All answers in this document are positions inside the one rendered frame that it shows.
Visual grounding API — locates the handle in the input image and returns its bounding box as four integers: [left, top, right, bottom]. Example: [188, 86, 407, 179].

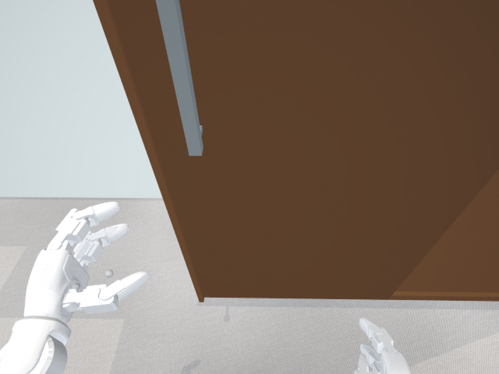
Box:
[156, 0, 203, 156]

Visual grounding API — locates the left robot forearm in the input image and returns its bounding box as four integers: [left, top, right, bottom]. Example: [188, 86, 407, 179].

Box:
[0, 316, 71, 374]

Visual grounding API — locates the robot left hand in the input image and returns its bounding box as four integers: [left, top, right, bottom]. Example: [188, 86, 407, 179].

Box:
[23, 202, 149, 325]

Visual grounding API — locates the wardrobe door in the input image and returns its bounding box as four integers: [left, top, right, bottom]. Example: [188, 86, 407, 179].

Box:
[109, 0, 499, 300]
[396, 169, 499, 293]

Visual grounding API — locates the robot right hand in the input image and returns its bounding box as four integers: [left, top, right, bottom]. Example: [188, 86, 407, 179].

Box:
[354, 318, 411, 374]

